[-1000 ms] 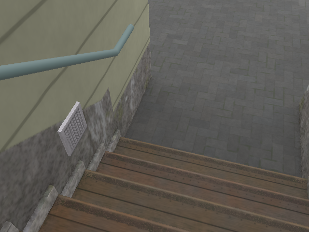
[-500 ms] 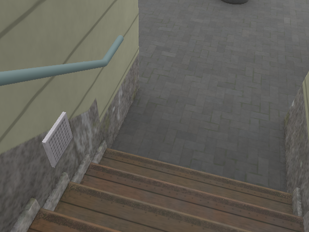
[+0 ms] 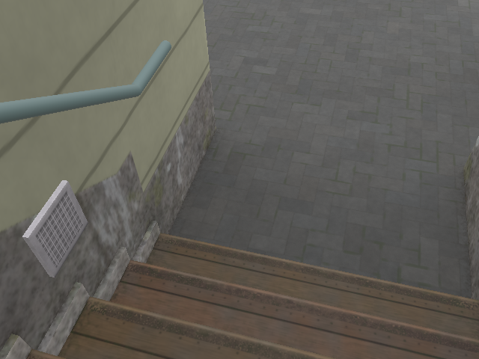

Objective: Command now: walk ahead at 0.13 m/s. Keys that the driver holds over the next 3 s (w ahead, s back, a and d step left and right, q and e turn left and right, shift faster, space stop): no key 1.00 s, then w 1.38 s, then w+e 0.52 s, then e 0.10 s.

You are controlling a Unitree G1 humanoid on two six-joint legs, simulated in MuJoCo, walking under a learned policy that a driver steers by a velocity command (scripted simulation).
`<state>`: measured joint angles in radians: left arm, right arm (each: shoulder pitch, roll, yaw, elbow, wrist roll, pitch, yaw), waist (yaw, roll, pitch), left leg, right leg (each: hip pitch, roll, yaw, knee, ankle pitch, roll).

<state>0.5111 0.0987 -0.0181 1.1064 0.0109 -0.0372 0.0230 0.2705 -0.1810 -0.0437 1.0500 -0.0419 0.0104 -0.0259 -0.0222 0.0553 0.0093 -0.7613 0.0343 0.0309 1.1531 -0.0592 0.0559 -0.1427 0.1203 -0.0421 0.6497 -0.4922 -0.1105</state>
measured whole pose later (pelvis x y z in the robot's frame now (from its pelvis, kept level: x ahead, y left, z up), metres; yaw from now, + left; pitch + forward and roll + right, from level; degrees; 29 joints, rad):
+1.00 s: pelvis +0.16 -0.03 -0.15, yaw +0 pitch -2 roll +2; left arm 0.45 0.17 -0.04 1.00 0.02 0.02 0.01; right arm 0.32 -0.27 -0.05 0.96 -0.01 0.04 0.00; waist 0.04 0.03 -0.04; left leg -0.46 -0.05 -0.04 0.67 -0.29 0.01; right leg -0.19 0.03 0.03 0.50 -0.28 -0.05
